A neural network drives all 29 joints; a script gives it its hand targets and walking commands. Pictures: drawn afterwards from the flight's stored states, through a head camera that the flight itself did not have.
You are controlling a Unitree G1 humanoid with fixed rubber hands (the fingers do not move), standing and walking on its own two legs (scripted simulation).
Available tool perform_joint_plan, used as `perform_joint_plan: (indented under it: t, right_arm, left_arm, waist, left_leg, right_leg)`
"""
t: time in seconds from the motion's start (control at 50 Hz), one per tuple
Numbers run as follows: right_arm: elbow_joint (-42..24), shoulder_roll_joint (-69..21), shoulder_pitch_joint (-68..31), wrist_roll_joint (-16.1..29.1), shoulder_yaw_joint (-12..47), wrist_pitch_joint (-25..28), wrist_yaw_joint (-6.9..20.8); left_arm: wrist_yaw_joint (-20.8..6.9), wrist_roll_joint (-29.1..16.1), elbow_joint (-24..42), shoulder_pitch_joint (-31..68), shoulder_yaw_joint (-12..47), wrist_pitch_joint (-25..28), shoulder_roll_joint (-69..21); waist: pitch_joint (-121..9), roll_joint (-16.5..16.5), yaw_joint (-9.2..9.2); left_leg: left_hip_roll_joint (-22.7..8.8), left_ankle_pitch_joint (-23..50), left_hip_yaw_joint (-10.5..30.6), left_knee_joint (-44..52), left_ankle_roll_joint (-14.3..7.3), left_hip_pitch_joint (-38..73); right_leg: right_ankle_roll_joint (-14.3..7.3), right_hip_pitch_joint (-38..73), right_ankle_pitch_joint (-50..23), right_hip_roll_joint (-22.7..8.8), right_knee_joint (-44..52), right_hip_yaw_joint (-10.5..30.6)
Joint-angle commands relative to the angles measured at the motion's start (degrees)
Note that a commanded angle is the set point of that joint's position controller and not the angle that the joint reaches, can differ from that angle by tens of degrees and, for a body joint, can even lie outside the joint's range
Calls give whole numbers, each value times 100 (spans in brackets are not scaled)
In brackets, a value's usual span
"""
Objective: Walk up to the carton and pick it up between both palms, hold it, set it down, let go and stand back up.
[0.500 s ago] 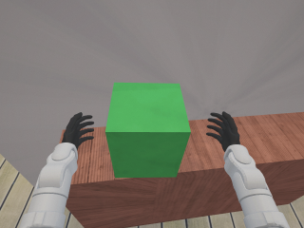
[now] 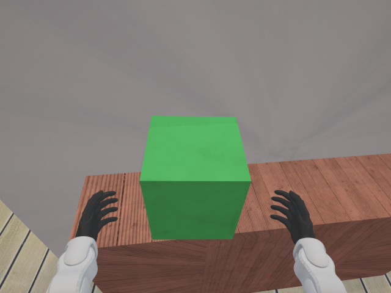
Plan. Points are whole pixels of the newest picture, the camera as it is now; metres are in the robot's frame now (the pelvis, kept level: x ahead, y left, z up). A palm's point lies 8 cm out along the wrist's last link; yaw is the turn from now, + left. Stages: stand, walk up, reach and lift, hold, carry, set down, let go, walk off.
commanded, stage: set down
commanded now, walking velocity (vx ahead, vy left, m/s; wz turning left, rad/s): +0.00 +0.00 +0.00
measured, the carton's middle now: (193, 179) +0.40 +0.01 +0.00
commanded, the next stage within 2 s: let go in 1.34 s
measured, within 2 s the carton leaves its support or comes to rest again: neither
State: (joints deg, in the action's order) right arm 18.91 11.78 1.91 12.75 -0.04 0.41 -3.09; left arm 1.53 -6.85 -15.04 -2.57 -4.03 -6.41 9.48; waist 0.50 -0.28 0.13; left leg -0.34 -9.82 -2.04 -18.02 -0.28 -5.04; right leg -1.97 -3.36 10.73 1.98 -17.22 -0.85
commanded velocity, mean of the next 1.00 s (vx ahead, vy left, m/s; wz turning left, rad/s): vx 0.00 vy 0.00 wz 0.00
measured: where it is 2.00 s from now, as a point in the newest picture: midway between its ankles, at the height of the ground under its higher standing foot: outside the picture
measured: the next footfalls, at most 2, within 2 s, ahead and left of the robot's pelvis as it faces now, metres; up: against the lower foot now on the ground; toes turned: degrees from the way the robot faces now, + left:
none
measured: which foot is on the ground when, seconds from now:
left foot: down 0.00-1.00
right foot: down 0.00-1.00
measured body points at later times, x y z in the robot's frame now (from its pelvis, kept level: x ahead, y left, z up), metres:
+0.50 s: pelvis +0.03 +0.00 +0.00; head +0.03 +0.00 +0.45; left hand +0.21 +0.22 -0.01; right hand +0.21 -0.21 -0.02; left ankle +0.00 +0.11 -0.75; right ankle -0.01 -0.10 -0.75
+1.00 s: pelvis +0.00 +0.01 +0.00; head -0.01 +0.01 +0.45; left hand +0.18 +0.22 -0.05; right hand +0.17 -0.21 -0.06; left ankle +0.00 +0.11 -0.75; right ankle -0.01 -0.10 -0.75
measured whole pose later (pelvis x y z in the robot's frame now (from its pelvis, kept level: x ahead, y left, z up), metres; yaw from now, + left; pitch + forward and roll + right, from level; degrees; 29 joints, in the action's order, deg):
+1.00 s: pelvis +0.00 +0.01 +0.00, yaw -2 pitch -5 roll +0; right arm 31.3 9.7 15.9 9.0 1.1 16.9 1.4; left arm 4.1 -5.2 -24.6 -15.7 3.6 9.1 11.1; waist 3.5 -0.7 1.6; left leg -0.3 -11.8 -3.1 -20.5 -0.6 -3.8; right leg -1.7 -3.0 12.2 2.2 -20.1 1.3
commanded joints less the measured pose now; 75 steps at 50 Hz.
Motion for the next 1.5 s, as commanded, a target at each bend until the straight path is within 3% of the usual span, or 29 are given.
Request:
perform_joint_plan:
  t: [0.0, 0.1, 0.14, 0.24, 0.34, 0.42, 0.46, 0.5, 0.54, 0.6, 0.62, 0.66, 0.68, 0.74, 0.84, 0.86, 0.88, 0.92, 0.94, 0.96, 1.0, 1.02, 1.04, 1.08, 1.16, 1.18, 1.3, 1.46, 1.48]
  right_arm:
    - [-1815, 299, -795, 30, -247, 617, 193]
    - [-1868, 443, 52, -53, -519, 750, 261]
    - [-1839, 523, 533, -34, -406, 814, 241]
    - [-1358, 483, 1065, 203, 19, 1055, 227]
    - [-1727, 482, 1486, 43, 81, 1468, 288]
    - [-1408, 271, 1488, -47, 25, 1822, 369]
    - [-1400, 335, 1419, -161, -63, 1943, 370]
    - [-1385, 291, 1350, -134, -115, 1995, 370]
    - [-839, 224, 1408, -170, -85, 1948, 378]
    - [-719, 316, 1209, -265, -150, 1862, 343]
    - [-306, 279, 1263, -201, -186, 1808, 372]
    - [-287, 370, 1125, -272, -160, 1825, 367]
    - [-162, 323, 1030, -342, -147, 1801, 392]
    - [46, 413, 1230, -367, -99, 1883, 435]
    - [603, 259, 894, -390, -72, 1908, 434]
    - [-28, 252, 827, -251, -9, 2019, 427]
    - [144, 252, 710, -324, -150, 1995, 415]
    - [762, 312, 579, -457, -26, 1789, 472]
    - [133, 277, 385, -339, -76, 1852, 496]
    - [138, 265, 343, -505, -124, 1830, 490]
    - [-230, 303, 350, -511, -268, 1863, 486]
    - [487, 327, 612, -674, -437, 1774, 498]
    - [635, 297, 340, -712, -362, 1693, 498]
    - [320, 163, 309, -780, -326, 1574, 479]
    - [1184, 251, 264, -919, -222, 1085, 417]
    - [1118, 320, 424, -1020, -343, 1071, 383]
    - [1063, 427, 402, -1105, -383, 1086, 415]
    - [1158, 386, 481, -1090, -396, 1473, 561]
    - [1101, 476, 500, -1118, -389, 1553, 547]
  left_arm:
    - [195, -229, 1750, 883, 189, 940, 618]
    - [373, -186, 1971, 141, 455, 1112, 669]
    - [352, -136, 2100, -230, 461, 1120, 631]
    - [199, 104, 1740, -1144, 178, 1168, 637]
    - [125, 68, 1592, -1599, 346, 1577, 511]
    - [137, 73, 1289, -1608, 522, 2026, 492]
    - [148, -64, 1182, -1417, 707, 2206, 399]
    - [138, -164, 1246, -1411, 830, 2318, 474]
    - [210, -75, 929, -1254, 828, 2337, 530]
    - [246, -127, 766, -1157, 841, 2297, 719]
    - [248, -11, 654, -1165, 685, 2207, 782]
    - [315, -46, 597, -1048, 713, 2225, 710]
    - [345, 72, 380, -912, 712, 2159, 690]
    - [347, 117, 362, -1389, 810, 2050, 463]
    - [243, 204, -227, -1055, 588, 1849, 504]
    - [259, 87, 345, -980, 518, 1948, 656]
    - [280, 107, -181, -854, 611, 1902, 562]
    - [244, 281, -492, -742, 669, 1599, 506]
    - [269, 150, 25, -510, 512, 1654, 670]
    - [317, 123, -190, -477, 580, 1629, 609]
    - [380, -95, 421, -340, 624, 1752, 784]
    - [367, -61, -523, -530, 669, 1685, 683]
    - [305, 75, -725, -497, 591, 1562, 641]
    - [251, -5, -590, -258, 535, 1515, 751]
    - [127, 338, -1067, -233, 456, 968, 814]
    - [129, 380, -958, -187, 402, 904, 872]
    - [171, 524, -223, -243, 241, 539, 765]
    - [163, 394, -625, -577, 217, 684, 882]
    - [144, 386, -466, -497, 206, 718, 995]
  waist:
    - [-914, 80, 34]
    - [-1032, 533, 64]
    - [-1133, 484, -7]
    - [-796, 169, 174]
    - [-716, -486, 186]
    - [-537, -277, 218]
    - [-390, -315, 8]
    - [-507, -313, 99]
    - [-48, 159, 37]
    - [62, -146, 50]
    - [-48, 221, 106]
    - [-178, 44, 176]
    - [-39, 286, 168]
    - [-339, 210, 134]
    - [-46, 152, 187]
    - [-311, 45, 335]
    - [16, -162, 166]
    - [3, 180, 201]
    - [-236, -23, 251]
    - [-300, -155, 227]
    - [-846, -58, 203]
    - [-102, -103, -59]
    - [39, 39, 186]
    - [284, -229, 150]
    - [617, -16, 248]
    - [518, -11, 58]
    - [-356, 466, 116]
    - [-694, 70, 217]
    - [-898, 65, 104]
  left_leg:
    - [67, 1231, 211, -90, 151, 632]
    - [-12, 1526, 222, -187, 246, 781]
    - [62, 1914, 231, -290, 273, 908]
    - [106, 2038, 228, -207, 214, 750]
    - [150, 1823, 194, -201, 184, 494]
    - [86, 2079, 134, -246, 173, 679]
    - [47, 1904, 163, -307, 158, 759]
    - [25, 1648, 136, -294, 138, 705]
    - [6, 1437, 178, -246, 188, 550]
    - [-31, 951, 167, -147, 162, 408]
    - [-48, 946, 149, -153, 180, 451]
    - [-59, 780, 152, -144, 166, 375]
    - [-98, 770, 135, -103, 169, 418]
    - [-17, 1450, 72, -205, 262, 699]
    - [-32, 1058, 60, -81, 236, 697]
    - [18, 1074, 44, -110, 196, 580]
    - [0, 882, 63, -70, 186, 443]
    - [-14, 784, -7, -90, 200, 683]
    - [-44, 786, 2, -56, 173, 653]
    - [-27, 632, -32, -107, 169, 622]
    - [-10, 966, 8, -188, 145, 674]
    - [-48, 636, 73, -151, 142, 387]
    - [-86, 491, 29, -139, 167, 427]
    - [-75, 99, -69, -26, 75, 279]
    - [-116, -275, -52, 130, 94, 184]
    - [-106, -253, 51, 128, 102, 117]
    - [-181, 1028, -38, -94, 311, 600]
    - [-74, 2090, -82, -459, 272, 734]
    - [-88, 2347, -37, -523, 268, 844]
  right_leg:
    - [146, -689, -718, -96, 231, 239]
    - [62, -922, -730, -99, 169, 312]
    - [87, -684, -1429, -81, 141, 363]
    - [203, -182, -2033, -119, 72, 450]
    - [213, -45, -2612, -210, -16, 406]
    - [121, -460, -2347, -198, -11, 384]
    - [32, -610, -1916, -165, 68, 411]
    - [3, -610, -1555, -200, 56, 383]
    - [-19, -831, -1016, -206, 129, 500]
    - [-57, -813, -683, -238, 159, 541]
    - [-32, -778, -567, -222, 136, 533]
    - [-72, -744, -516, -262, 67, 497]
    - [-100, -700, -427, -203, 133, 558]
    - [-80, -532, -818, -218, 183, 434]
    - [-53, -553, -550, -198, 158, 389]
    - [2, -465, -620, -224, 109, 419]
    - [-66, -641, -398, -211, 227, 388]
    - [-112, -676, -219, -246, 274, 357]
    - [-44, -664, -218, -193, 166, 324]
    - [-63, -675, -213, -251, 185, 324]
    - [-47, -534, -492, -195, 86, 316]
    - [-84, -826, -132, -201, 189, 262]
    - [-97, -841, 136, -233, 195, 247]
    - [-4, -898, 432, -240, 285, 337]
    - [-54, -803, 730, -261, 294, 294]
    - [-64, -663, 688, -269, 272, 344]
    - [-84, -363, -303, -124, 124, 165]
    - [-4, -432, -1418, -126, -9, 128]
    - [-23, -397, -1626, -87, -44, 146]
